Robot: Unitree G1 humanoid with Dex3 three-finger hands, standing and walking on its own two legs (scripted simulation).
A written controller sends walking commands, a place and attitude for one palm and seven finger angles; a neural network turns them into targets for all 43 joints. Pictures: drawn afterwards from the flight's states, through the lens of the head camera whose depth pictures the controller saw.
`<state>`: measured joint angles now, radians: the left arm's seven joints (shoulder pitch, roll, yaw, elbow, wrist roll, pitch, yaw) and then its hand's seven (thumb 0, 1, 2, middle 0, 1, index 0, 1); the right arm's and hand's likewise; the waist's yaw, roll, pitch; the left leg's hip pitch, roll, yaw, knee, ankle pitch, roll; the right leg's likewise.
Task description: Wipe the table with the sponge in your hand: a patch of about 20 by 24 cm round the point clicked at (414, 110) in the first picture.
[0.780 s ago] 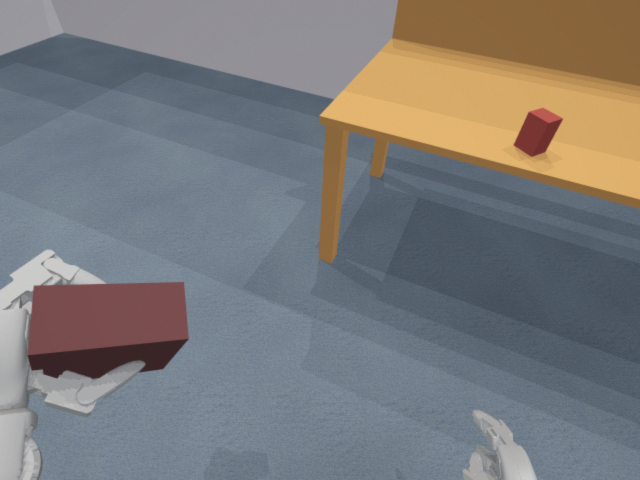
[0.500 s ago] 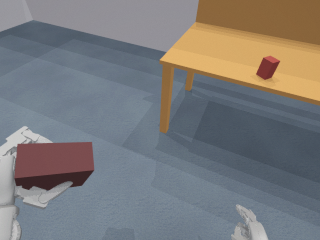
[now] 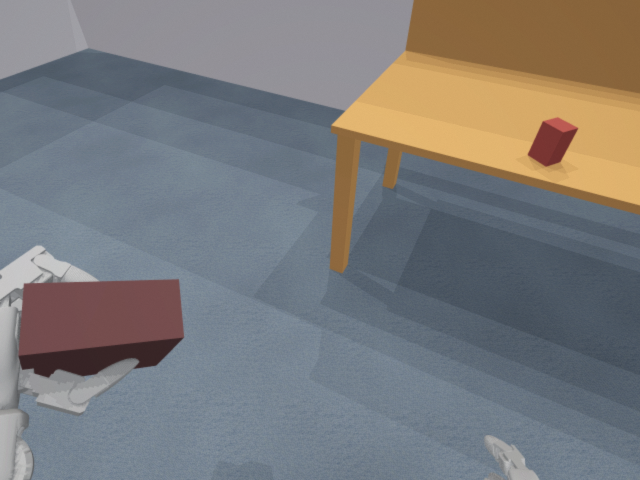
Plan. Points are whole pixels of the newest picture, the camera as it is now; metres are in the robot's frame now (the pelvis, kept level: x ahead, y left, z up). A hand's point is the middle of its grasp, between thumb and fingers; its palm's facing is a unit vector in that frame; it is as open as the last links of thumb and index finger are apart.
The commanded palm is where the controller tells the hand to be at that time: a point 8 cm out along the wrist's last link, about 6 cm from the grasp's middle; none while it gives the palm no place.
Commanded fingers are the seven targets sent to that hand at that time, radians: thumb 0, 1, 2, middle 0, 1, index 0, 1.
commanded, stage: walk to a spot facing it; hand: left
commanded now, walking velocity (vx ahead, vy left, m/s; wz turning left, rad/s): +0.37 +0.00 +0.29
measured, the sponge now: (124, 330) +0.22 +0.20 +0.15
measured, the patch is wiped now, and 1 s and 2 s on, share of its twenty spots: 0.00 0.00 0.00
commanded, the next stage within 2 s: none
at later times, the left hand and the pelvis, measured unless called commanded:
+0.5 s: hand (127, 253) +0.30 +0.22 +0.18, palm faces +0.46 -0.74 -0.50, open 9.9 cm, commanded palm +0.25 +0.26 +0.19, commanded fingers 0.00 0.10 1.30 -1.20 -1.60 -1.20 -1.60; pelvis +0.12 -0.04 +0.00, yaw +6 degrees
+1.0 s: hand (131, 192) +0.41 +0.26 +0.18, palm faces +0.64 -0.65 -0.41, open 9.9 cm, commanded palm +0.33 +0.28 +0.19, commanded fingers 0.00 0.10 1.30 -1.20 -1.60 -1.20 -1.60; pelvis +0.26 -0.03 -0.02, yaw +17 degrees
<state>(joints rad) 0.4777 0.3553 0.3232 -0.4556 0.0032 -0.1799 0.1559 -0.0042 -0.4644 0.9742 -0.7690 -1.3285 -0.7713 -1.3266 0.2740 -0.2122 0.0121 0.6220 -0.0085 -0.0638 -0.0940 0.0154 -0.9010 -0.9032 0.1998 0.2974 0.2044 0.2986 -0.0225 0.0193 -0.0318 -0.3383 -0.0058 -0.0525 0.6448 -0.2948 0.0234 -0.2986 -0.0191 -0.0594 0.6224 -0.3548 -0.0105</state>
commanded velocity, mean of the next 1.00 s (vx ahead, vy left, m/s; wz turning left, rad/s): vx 0.36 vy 0.00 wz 0.36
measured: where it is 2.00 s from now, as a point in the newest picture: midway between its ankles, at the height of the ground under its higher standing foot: (340, 432)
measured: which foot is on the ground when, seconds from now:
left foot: down 0.00-0.50, up 0.52-0.92, down 0.94-1.00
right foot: down 0.00-0.14, up 0.16-0.48, down 0.50-0.94, up 0.96-1.00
